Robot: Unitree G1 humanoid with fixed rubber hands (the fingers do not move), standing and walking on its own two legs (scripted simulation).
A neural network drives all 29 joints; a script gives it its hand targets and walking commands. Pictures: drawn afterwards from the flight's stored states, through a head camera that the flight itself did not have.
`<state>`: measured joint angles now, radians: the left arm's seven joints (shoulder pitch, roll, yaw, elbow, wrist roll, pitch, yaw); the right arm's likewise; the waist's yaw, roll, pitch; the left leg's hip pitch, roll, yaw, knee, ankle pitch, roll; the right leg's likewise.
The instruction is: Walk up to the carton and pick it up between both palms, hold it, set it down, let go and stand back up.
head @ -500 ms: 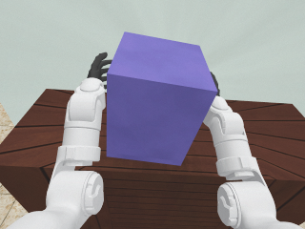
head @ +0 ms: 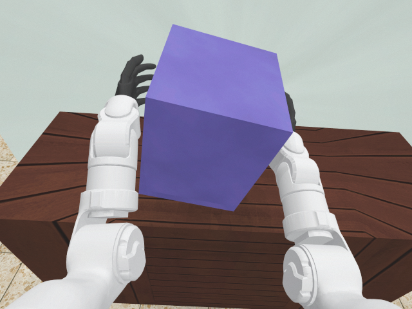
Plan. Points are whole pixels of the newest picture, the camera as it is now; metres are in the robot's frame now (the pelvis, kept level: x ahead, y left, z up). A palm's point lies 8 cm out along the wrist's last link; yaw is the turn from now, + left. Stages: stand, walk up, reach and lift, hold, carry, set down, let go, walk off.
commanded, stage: set down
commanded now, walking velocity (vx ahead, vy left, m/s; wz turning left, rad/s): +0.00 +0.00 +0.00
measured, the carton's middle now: (205, 125) +0.40 +0.01 +0.18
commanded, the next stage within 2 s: none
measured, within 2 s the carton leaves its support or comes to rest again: neither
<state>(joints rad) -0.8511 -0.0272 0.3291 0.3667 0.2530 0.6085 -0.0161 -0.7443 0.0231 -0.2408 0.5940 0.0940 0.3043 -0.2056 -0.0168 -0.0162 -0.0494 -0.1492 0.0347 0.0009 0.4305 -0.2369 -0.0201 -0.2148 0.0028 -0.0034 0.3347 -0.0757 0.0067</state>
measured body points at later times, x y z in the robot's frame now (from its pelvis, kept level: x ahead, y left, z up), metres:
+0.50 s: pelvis +0.02 +0.01 +0.00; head +0.02 +0.02 +0.45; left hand +0.42 +0.16 +0.17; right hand +0.43 -0.14 +0.15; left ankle +0.00 +0.13 -0.74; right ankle +0.07 -0.12 -0.74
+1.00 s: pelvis +0.03 +0.01 +0.00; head +0.04 +0.03 +0.45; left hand +0.44 +0.15 +0.14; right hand +0.44 -0.14 +0.12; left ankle +0.00 +0.13 -0.74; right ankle +0.07 -0.12 -0.74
